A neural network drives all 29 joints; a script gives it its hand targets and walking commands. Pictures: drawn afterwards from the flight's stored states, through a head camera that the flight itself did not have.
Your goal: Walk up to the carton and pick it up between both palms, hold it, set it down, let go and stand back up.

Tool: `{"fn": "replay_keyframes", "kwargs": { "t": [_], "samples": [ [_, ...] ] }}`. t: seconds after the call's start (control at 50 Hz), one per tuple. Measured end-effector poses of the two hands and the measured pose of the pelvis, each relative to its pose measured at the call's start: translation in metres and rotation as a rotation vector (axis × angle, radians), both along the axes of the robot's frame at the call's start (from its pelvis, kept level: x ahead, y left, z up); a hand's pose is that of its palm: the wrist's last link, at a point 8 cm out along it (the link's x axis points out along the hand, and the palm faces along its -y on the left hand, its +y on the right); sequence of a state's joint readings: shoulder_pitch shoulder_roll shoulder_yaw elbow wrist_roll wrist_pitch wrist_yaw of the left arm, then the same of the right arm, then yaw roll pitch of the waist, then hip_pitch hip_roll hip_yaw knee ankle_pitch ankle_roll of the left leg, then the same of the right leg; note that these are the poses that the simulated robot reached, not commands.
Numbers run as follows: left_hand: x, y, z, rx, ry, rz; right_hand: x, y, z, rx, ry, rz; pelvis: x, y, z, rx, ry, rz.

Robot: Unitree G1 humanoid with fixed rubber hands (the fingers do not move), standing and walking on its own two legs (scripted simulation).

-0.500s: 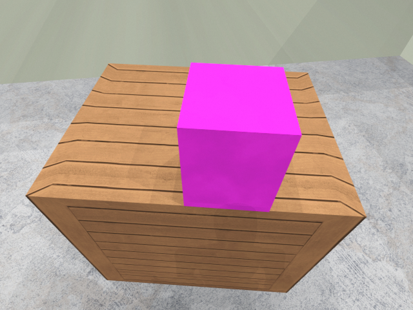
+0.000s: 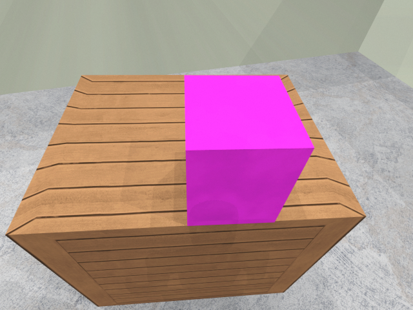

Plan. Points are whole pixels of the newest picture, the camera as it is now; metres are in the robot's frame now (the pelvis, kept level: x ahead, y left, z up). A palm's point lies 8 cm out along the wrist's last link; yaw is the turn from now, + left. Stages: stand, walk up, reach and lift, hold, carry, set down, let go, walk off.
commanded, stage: walk up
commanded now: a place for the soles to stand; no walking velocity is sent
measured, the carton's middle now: (231, 152) +0.43 -0.07 +0.07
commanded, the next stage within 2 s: none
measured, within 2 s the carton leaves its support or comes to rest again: neither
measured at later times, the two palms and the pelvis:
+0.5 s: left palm out of the picture +0.09 +0.23 -0.11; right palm out of the picture +0.06 -0.29 -0.10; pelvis +0.00 -0.02 +0.00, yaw -4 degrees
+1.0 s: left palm out of the picture +0.13 +0.20 -0.11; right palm out of the picture +0.00 -0.34 -0.12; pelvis +0.01 -0.06 -0.01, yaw -9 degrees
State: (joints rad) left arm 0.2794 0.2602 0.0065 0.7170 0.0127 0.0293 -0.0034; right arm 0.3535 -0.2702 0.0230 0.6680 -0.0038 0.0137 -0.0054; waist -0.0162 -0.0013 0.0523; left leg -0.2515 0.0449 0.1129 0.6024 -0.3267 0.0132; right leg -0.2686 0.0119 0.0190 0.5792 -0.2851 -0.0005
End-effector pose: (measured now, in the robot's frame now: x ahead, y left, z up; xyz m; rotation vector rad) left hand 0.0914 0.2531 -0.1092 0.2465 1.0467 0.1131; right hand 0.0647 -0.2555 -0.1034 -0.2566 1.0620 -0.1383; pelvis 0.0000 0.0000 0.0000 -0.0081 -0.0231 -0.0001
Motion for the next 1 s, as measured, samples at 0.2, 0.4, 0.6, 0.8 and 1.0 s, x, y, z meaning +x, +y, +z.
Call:
{"fn": "replay_keyframes", "kwargs": {
  "t": [0.2, 0.4, 0.6, 0.8, 1.0],
  "samples": [
    [0.015, -0.014, 0.007, -0.013, -0.039, -0.023, 0.021, -0.015, 0.012, -0.008, -0.087, 0.010, 0.003, -0.010, 0.003, 0.017, -0.002, -0.030],
    [-0.002, -0.022, 0.004, -0.009, 0.026, -0.030, 0.005, -0.030, 0.009, -0.017, -0.049, -0.024, 0.001, -0.019, 0.005, 0.020, 0.001, -0.059],
    [-0.004, -0.026, 0.002, -0.006, 0.048, -0.044, -0.018, -0.034, 0.003, -0.015, 0.008, -0.063, 0.002, -0.022, 0.005, 0.019, 0.002, -0.083],
    [0.010, -0.026, 0.002, 0.004, 0.037, -0.086, -0.030, -0.037, 0.001, -0.036, 0.022, -0.088, 0.004, -0.023, 0.002, 0.027, -0.001, -0.109],
    [0.036, -0.056, 0.002, 0.026, 0.017, -0.148, -0.067, -0.083, -0.012, -0.064, 0.113, -0.157, 0.008, -0.058, -0.006, 0.008, -0.021, -0.153]
  ]
}}
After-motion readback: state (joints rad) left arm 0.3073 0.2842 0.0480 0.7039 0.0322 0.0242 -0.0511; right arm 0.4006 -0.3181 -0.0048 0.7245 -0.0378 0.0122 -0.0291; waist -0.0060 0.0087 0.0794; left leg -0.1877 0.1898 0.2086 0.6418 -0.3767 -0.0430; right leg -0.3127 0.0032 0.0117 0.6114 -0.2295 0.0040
